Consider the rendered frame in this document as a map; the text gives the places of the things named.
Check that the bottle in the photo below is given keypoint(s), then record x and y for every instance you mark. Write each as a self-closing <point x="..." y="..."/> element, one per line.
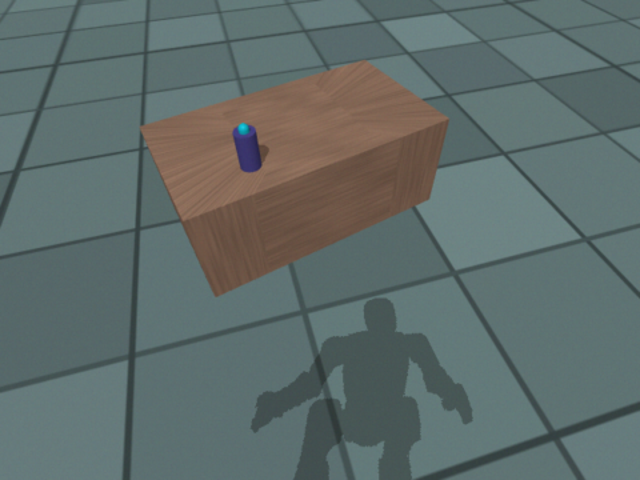
<point x="246" y="143"/>

